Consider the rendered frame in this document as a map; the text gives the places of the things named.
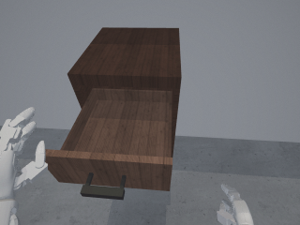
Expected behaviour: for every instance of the drawer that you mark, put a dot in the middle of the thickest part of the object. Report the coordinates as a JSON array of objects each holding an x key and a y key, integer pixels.
[{"x": 118, "y": 132}]

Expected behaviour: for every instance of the robot left forearm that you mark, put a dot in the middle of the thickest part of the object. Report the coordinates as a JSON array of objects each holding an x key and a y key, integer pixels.
[{"x": 8, "y": 210}]

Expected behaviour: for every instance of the cabinet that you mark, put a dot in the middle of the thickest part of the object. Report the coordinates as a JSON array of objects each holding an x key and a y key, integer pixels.
[{"x": 131, "y": 58}]

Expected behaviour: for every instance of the right robot hand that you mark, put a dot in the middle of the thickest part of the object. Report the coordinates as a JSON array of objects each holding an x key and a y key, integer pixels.
[{"x": 237, "y": 210}]

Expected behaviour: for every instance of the handle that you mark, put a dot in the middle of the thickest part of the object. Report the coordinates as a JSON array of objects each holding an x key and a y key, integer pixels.
[{"x": 114, "y": 193}]

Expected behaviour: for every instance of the left robot hand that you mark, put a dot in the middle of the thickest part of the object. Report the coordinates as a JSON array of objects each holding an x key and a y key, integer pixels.
[{"x": 13, "y": 135}]

